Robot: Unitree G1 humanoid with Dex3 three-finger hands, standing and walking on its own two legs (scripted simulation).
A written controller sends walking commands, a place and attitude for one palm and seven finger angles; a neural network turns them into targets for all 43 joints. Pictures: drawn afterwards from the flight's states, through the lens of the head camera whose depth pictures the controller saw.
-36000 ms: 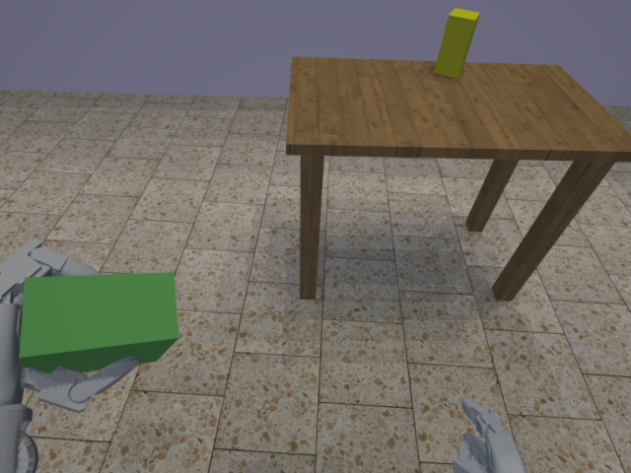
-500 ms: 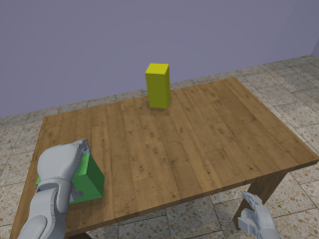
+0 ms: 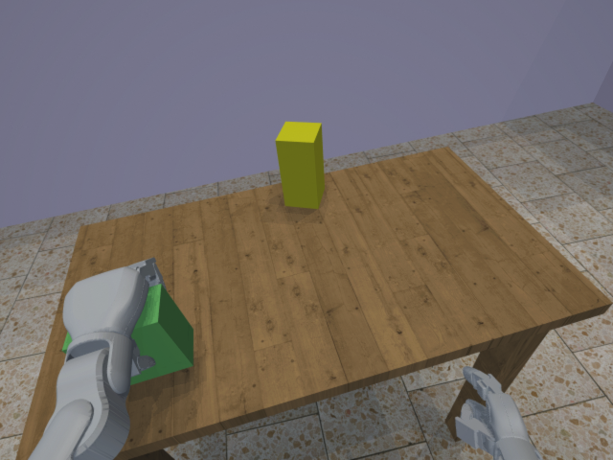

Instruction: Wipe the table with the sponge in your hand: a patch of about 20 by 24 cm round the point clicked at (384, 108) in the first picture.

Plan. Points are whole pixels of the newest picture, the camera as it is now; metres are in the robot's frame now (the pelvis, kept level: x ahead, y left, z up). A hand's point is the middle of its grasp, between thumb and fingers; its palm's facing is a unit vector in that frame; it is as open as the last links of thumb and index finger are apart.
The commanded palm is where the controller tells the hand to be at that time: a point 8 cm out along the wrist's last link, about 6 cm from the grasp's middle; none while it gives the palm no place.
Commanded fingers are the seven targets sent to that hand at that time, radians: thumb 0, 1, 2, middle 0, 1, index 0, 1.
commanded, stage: lower the sponge onto the table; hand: left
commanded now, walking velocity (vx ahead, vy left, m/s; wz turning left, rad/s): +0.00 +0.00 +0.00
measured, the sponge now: (142, 345) +0.23 +0.28 +0.03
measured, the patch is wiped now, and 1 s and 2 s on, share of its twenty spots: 0.00 0.00 0.15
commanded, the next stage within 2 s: wipe forward along the first lane in 1.14 s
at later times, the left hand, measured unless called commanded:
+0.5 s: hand (138, 338) +0.22 +0.27 +0.06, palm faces -0.01 -0.12 -0.99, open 10.4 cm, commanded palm +0.19 +0.26 +0.13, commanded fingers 0.00 0.10 1.30 -1.20 -1.60 -1.20 -1.60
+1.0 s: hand (149, 345) +0.22 +0.26 +0.04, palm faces -0.04 -0.13 -0.99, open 10.4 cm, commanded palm +0.20 +0.26 +0.11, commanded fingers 0.00 0.10 1.30 -1.20 -1.60 -1.20 -1.60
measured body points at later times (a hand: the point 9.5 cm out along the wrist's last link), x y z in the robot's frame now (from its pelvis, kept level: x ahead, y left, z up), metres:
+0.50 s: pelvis +0.00 +0.00 +0.00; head -0.02 -0.04 +0.45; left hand +0.22 +0.27 +0.12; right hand +0.24 -0.21 -0.09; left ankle +0.03 +0.12 -0.74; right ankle +0.01 -0.09 -0.74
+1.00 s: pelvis +0.00 +0.00 +0.00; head -0.01 -0.04 +0.45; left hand +0.22 +0.26 +0.10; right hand +0.24 -0.21 -0.09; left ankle +0.03 +0.12 -0.74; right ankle +0.01 -0.09 -0.74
